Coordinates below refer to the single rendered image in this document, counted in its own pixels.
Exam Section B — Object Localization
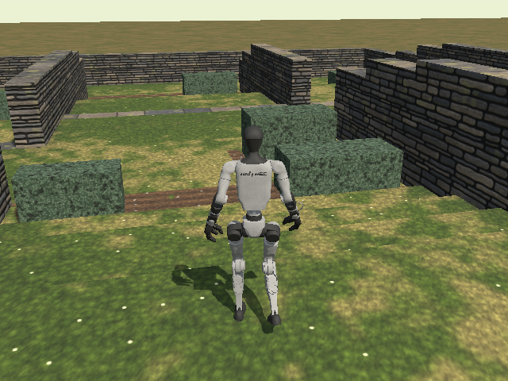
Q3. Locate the robot left hand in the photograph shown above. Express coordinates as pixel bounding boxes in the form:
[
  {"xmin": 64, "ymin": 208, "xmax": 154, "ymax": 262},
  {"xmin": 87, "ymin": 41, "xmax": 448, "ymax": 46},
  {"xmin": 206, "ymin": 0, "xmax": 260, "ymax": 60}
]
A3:
[{"xmin": 204, "ymin": 223, "xmax": 223, "ymax": 242}]

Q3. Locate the robot left forearm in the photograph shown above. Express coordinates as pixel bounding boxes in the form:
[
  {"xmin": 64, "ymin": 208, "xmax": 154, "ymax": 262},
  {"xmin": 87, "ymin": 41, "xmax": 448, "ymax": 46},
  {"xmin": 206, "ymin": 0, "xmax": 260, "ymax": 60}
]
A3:
[{"xmin": 206, "ymin": 193, "xmax": 223, "ymax": 226}]

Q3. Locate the robot right shin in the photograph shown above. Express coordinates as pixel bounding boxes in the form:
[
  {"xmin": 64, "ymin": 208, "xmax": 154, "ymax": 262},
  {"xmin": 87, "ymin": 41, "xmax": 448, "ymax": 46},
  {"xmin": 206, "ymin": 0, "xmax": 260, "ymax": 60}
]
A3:
[{"xmin": 264, "ymin": 261, "xmax": 278, "ymax": 315}]

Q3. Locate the robot right hand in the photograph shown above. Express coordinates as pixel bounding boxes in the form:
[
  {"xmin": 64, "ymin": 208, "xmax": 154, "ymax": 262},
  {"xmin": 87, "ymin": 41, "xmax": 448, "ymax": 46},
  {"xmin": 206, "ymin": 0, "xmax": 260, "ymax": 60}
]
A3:
[{"xmin": 283, "ymin": 216, "xmax": 301, "ymax": 231}]

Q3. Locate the left robot upper arm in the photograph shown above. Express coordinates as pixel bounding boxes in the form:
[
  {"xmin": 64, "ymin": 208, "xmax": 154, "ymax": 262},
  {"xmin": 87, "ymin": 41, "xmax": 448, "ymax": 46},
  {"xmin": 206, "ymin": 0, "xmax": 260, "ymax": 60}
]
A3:
[{"xmin": 215, "ymin": 160, "xmax": 237, "ymax": 205}]

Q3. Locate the robot right forearm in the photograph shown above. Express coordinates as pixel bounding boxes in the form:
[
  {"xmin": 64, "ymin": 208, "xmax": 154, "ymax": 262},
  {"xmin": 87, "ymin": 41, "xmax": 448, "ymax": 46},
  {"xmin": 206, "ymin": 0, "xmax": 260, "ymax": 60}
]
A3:
[{"xmin": 285, "ymin": 192, "xmax": 300, "ymax": 219}]

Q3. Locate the left robot thigh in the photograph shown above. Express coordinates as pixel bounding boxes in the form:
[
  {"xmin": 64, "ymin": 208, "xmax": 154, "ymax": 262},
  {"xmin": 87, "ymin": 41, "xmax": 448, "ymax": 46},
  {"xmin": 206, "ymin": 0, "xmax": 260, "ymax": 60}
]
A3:
[{"xmin": 227, "ymin": 221, "xmax": 245, "ymax": 274}]

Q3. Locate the right robot upper arm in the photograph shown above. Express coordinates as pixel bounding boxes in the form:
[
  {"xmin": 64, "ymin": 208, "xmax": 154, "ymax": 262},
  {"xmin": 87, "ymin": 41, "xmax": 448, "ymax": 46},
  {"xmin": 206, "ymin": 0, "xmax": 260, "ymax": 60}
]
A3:
[{"xmin": 270, "ymin": 160, "xmax": 293, "ymax": 203}]

